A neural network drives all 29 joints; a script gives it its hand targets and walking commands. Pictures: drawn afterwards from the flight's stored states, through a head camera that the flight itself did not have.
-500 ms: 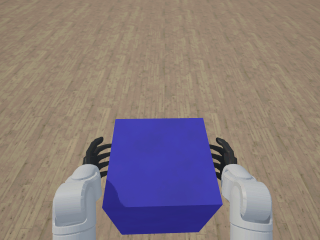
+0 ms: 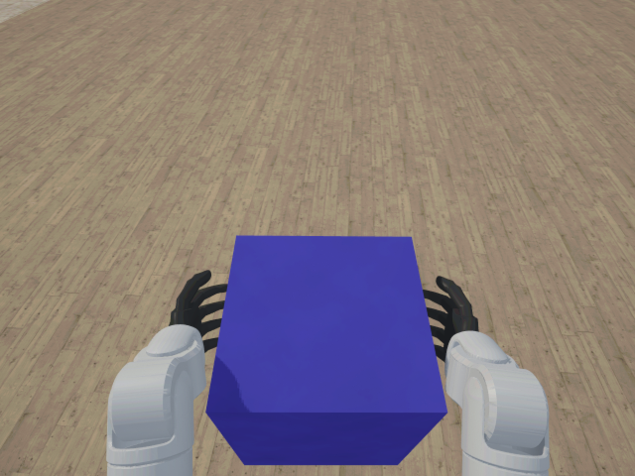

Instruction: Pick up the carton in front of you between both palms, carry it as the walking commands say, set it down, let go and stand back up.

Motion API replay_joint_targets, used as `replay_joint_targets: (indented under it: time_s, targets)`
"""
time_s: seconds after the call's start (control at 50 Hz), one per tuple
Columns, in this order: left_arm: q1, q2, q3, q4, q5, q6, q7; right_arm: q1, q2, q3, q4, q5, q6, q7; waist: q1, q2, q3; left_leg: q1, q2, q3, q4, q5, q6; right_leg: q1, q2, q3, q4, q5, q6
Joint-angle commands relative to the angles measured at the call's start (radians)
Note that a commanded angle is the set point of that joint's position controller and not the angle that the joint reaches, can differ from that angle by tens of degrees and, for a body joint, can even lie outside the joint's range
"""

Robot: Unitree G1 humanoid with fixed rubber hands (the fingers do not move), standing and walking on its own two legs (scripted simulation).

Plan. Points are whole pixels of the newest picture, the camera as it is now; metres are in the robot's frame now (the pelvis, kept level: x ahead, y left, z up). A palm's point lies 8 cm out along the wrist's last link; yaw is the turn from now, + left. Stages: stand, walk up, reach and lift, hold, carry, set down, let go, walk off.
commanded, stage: carry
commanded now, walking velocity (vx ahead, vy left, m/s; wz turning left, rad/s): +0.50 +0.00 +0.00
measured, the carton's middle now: (322, 358) +0.28 +0.00 +0.02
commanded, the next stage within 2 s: none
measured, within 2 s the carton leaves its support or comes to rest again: neither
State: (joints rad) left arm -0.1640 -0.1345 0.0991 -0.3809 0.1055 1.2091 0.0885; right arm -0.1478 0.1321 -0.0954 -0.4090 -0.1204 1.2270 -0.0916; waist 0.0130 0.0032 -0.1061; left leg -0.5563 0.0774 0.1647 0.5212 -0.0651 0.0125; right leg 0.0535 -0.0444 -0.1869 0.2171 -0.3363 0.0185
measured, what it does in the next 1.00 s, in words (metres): walks ahead: left foot, then right foot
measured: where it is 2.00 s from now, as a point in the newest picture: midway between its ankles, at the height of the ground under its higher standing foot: (320, 235)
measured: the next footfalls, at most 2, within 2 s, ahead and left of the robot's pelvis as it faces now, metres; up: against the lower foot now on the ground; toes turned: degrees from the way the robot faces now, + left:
left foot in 0.06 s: +0.21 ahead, +0.11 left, +0.00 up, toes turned +10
right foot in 0.52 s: +0.54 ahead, -0.11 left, +0.00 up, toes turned -12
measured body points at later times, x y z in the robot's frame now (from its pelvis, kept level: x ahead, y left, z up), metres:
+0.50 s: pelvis +0.34 +0.00 -0.01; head +0.34 +0.00 +0.44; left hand +0.63 +0.15 +0.09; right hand +0.62 -0.16 +0.09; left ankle +0.18 +0.10 -0.74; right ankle +0.48 -0.12 -0.73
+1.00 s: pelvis +0.68 +0.00 -0.01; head +0.68 +0.00 +0.44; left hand +0.97 +0.15 +0.08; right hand +0.96 -0.16 +0.08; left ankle +0.82 +0.10 -0.74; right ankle +0.50 -0.10 -0.74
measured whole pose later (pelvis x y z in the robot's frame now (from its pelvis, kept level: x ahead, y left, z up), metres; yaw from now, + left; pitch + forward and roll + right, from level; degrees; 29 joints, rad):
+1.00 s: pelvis +0.68 +0.00 -0.01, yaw -1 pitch +3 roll +0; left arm -0.17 -0.14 0.10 -0.39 0.11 1.22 0.09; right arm -0.16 0.13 -0.10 -0.41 -0.11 1.23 -0.09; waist 0.00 -0.01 -0.08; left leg -0.49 0.06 0.21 0.46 -0.05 0.02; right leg 0.09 -0.06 -0.19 0.30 -0.43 0.04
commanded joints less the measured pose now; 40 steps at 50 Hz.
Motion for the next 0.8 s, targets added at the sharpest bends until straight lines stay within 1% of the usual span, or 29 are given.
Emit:
replay_joint_targets:
  time_s: [0.0, 0.02, 0.04, 0.06, 0.08, 0.1, 0.12, 0.14, 0.16, 0.18, 0.2, 0.24, 0.32, 0.38, 0.42, 0.46, 0.48, 0.5, 0.52, 0.54, 0.56, 0.58, 0.6, 0.62, 0.64, 0.66, 0.7, 0.74, 0.78]
  targets:
    - [-0.419, -0.831, -0.680, -0.017, -0.395, 0.029, -0.258, -0.458, 0.841, 0.701, -0.009, 0.408, 0.012, 0.244, -0.002, -0.169, -0.108, 0.153, -0.061, 0.075, -0.071, 0.006, 0.023, 0.047, -0.187, 0.013, 0.126, 0.729, -0.083]
    - [-0.429, -0.829, -0.683, -0.017, -0.396, 0.033, -0.257, -0.451, 0.839, 0.691, 0.005, 0.407, 0.013, 0.247, -0.018, -0.130, -0.168, 0.331, -0.104, 0.120, -0.105, -0.028, 0.025, -0.008, -0.150, -0.041, 0.287, 0.755, -0.058]
    - [-0.440, -0.822, -0.686, -0.016, -0.396, 0.035, -0.257, -0.449, 0.837, 0.680, 0.015, 0.406, 0.014, 0.250, -0.036, -0.063, -0.246, 0.556, -0.032, 0.026, -0.092, -0.094, 0.033, -0.159, -0.128, -0.037, 0.475, 0.583, -0.030]
    - [-0.480, -0.836, -0.703, -0.046, -0.409, 0.044, -0.256, -0.448, 0.832, 0.664, 0.047, 0.386, 0.007, 0.254, -0.049, 0.184, -0.351, 0.792, 0.249, -0.440, -0.164, -0.227, 0.170, -0.447, -0.026, -0.019, 0.809, 0.347, 0.022]
    - [-0.489, -0.842, -0.709, -0.041, -0.411, 0.043, -0.259, -0.431, 0.867, 0.669, 0.073, 0.396, 0.000, 0.257, -0.041, 0.334, -0.343, 0.865, 0.342, -0.692, -0.294, -0.081, 0.239, -0.672, 0.072, 0.067, 0.992, -0.120, 0.022]
    - [-0.499, -0.877, -0.717, -0.015, -0.410, 0.033, -0.261, -0.454, 0.892, 0.676, 0.049, 0.411, -0.005, 0.259, -0.037, 0.245, -0.325, 0.852, 0.340, -0.581, -0.256, 0.059, 0.238, -0.736, 0.008, 0.158, 1.106, -0.141, -0.008]
    - [-0.497, -0.908, -0.717, -0.015, -0.412, 0.020, -0.263, -0.466, 0.932, 0.685, 0.043, 0.418, -0.014, 0.262, -0.038, 0.148, -0.324, 0.802, 0.314, -0.492, -0.220, 0.172, 0.215, -0.746, -0.034, 0.184, 1.106, -0.105, -0.032]
    - [-0.504, -0.942, -0.726, -0.012, -0.413, 0.007, -0.264, -0.486, 0.961, 0.694, 0.028, 0.426, -0.024, 0.264, -0.034, 0.054, -0.299, 0.724, 0.293, -0.407, -0.229, 0.216, 0.172, -0.724, -0.071, 0.193, 1.028, -0.041, -0.039]
    - [-0.504, -0.969, -0.729, -0.011, -0.415, -0.004, -0.262, -0.509, 0.978, 0.703, 0.010, 0.435, -0.033, 0.266, -0.026, 0.053, -0.290, 0.669, 0.269, -0.343, -0.258, 0.161, 0.133, -0.690, -0.087, 0.189, 0.945, 0.011, -0.038]
    - [-0.494, -0.982, -0.731, -0.014, -0.413, -0.014, -0.258, -0.514, 0.986, 0.708, -0.003, 0.442, -0.040, 0.268, -0.025, 0.076, -0.294, 0.649, 0.252, -0.291, -0.280, 0.123, 0.114, -0.660, -0.086, 0.171, 0.893, 0.042, -0.033]
    - [-0.476, -0.990, -0.733, -0.015, -0.408, -0.023, -0.254, -0.504, 0.987, 0.711, -0.010, 0.446, -0.044, 0.271, -0.025, 0.103, -0.289, 0.640, 0.241, -0.256, -0.298, 0.106, 0.112, -0.652, -0.076, 0.151, 0.845, 0.058, -0.027]
    - [-0.441, -0.992, -0.737, -0.018, -0.392, -0.037, -0.243, -0.477, 0.976, 0.714, -0.021, 0.452, -0.050, 0.278, -0.025, 0.127, -0.265, 0.640, 0.227, -0.199, -0.327, 0.097, 0.122, -0.668, -0.069, 0.120, 0.732, 0.091, -0.012]
    - [-0.423, -0.956, -0.740, -0.056, -0.382, -0.037, -0.227, -0.451, 0.923, 0.711, -0.052, 0.452, -0.047, 0.282, -0.029, 0.141, -0.193, 0.663, 0.183, -0.103, -0.336, 0.169, 0.115, -0.690, -0.052, 0.055, 0.492, 0.191, 0.006]
    - [-0.410, -0.911, -0.733, -0.064, -0.386, -0.015, -0.226, -0.425, 0.873, 0.695, -0.050, 0.434, -0.029, 0.274, -0.032, 0.148, -0.140, 0.664, 0.167, -0.052, -0.328, 0.245, 0.101, -0.644, -0.025, 0.002, 0.351, 0.283, -0.004]
    - [-0.410, -0.883, -0.725, -0.056, -0.390, 0.003, -0.233, -0.413, 0.848, 0.685, -0.034, 0.417, -0.016, 0.267, -0.032, 0.157, -0.106, 0.674, 0.164, -0.034, -0.310, 0.298, 0.084, -0.605, -0.013, -0.016, 0.289, 0.320, -0.023]
    - [-0.415, -0.863, -0.715, -0.041, -0.394, 0.018, -0.240, -0.417, 0.831, 0.681, -0.021, 0.406, -0.004, 0.263, -0.026, 0.165, -0.111, 0.681, 0.160, 0.000, -0.221, 0.440, 0.062, -0.501, 0.012, -0.044, 0.248, 0.320, -0.045]
    - [-0.410, -0.860, -0.709, -0.027, -0.393, 0.022, -0.244, -0.427, 0.824, 0.681, -0.017, 0.404, 0.001, 0.262, -0.010, 0.145, -0.144, 0.648, 0.134, 0.051, -0.101, 0.484, 0.038, -0.367, 0.047, -0.084, 0.203, 0.316, -0.048]
    - [-0.405, -0.852, -0.700, -0.010, -0.393, 0.026, -0.247, -0.433, 0.817, 0.682, -0.015, 0.401, 0.006, 0.260, 0.002, 0.102, -0.205, 0.556, 0.095, 0.081, 0.066, 0.443, 0.013, -0.169, 0.066, -0.096, 0.206, 0.247, -0.051]
    - [-0.400, -0.844, -0.690, -0.004, -0.392, 0.030, -0.250, -0.451, 0.807, 0.680, -0.012, 0.402, 0.011, 0.261, 0.028, -0.017, -0.265, 0.392, 0.070, 0.075, 0.314, 0.189, -0.011, 0.005, -0.104, 0.127, 0.176, 0.157, -0.059]
    - [-0.411, -0.837, -0.673, 0.038, -0.379, 0.022, -0.255, -0.482, 0.829, 0.698, -0.035, 0.411, 0.020, 0.260, 0.018, -0.300, -0.334, 0.049, -0.065, 0.019, 0.605, -0.174, -0.054, 0.241, -0.364, 0.611, 0.073, 0.077, -0.221]
    - [-0.391, -0.875, -0.681, 0.045, -0.391, 0.019, -0.258, -0.493, 0.828, 0.699, -0.020, 0.410, 0.017, 0.263, 0.018, -0.291, -0.308, -0.086, -0.079, -0.104, 0.758, -0.403, -0.032, 0.234, -0.388, 0.689, 0.009, 0.242, -0.259]
    - [-0.422, -0.905, -0.685, 0.026, -0.400, 0.012, -0.261, -0.505, 0.870, 0.707, 0.001, 0.415, 0.008, 0.265, 0.012, -0.222, -0.300, -0.114, -0.018, -0.152, 0.813, -0.383, 0.000, 0.207, -0.360, 0.559, 0.047, 0.375, -0.240]
    - [-0.440, -0.942, -0.694, 0.021, -0.407, 0.003, -0.264, -0.514, 0.905, 0.713, 0.003, 0.418, -0.005, 0.267, 0.011, -0.113, -0.300, -0.113, 0.020, -0.165, 0.789, -0.333, 0.011, 0.154, -0.336, 0.466, 0.071, 0.463, -0.214]
    - [-0.465, -0.969, -0.701, 0.007, -0.414, -0.006, -0.266, -0.518, 0.938, 0.719, 0.007, 0.423, -0.016, 0.268, 0.006, -0.051, -0.278, -0.091, 0.049, -0.169, 0.707, -0.276, 0.012, 0.088, -0.310, 0.385, 0.056, 0.474, -0.177]
    - [-0.480, -0.987, -0.708, -0.004, -0.420, -0.014, -0.268, -0.521, 0.961, 0.723, 0.003, 0.425, -0.027, 0.266, 0.003, -0.067, -0.277, -0.053, 0.060, -0.162, 0.635, -0.235, 0.010, 0.048, -0.290, 0.327, 0.031, 0.423, -0.144]
    - [-0.481, -0.995, -0.712, -0.014, -0.425, -0.020, -0.271, -0.512, 0.977, 0.729, 0.002, 0.423, -0.037, 0.262, 0.002, -0.092, -0.281, -0.035, 0.051, -0.140, 0.592, -0.206, 0.007, 0.035, -0.274, 0.283, 0.012, 0.395, -0.135]
    - [-0.459, -0.988, -0.716, -0.024, -0.432, -0.027, -0.277, -0.482, 0.985, 0.735, -0.001, 0.410, -0.052, 0.252, 0.002, -0.121, -0.266, -0.046, 0.044, -0.107, 0.493, -0.179, -0.008, 0.027, -0.256, 0.223, -0.025, 0.352, -0.143]
    - [-0.438, -0.967, -0.715, -0.035, -0.434, -0.030, -0.280, -0.463, 0.976, 0.738, -0.013, 0.400, -0.058, 0.242, 0.002, -0.133, -0.232, -0.085, 0.041, -0.075, 0.378, -0.141, -0.027, 0.044, -0.247, 0.183, -0.047, 0.370, -0.156]
    - [-0.426, -0.939, -0.710, -0.050, -0.431, -0.027, -0.279, -0.456, 0.956, 0.739, -0.032, 0.399, -0.057, 0.235, 0.003, -0.137, -0.197, -0.093, 0.033, -0.044, 0.253, -0.084, -0.036, 0.056, -0.222, 0.134, -0.046, 0.410, -0.152]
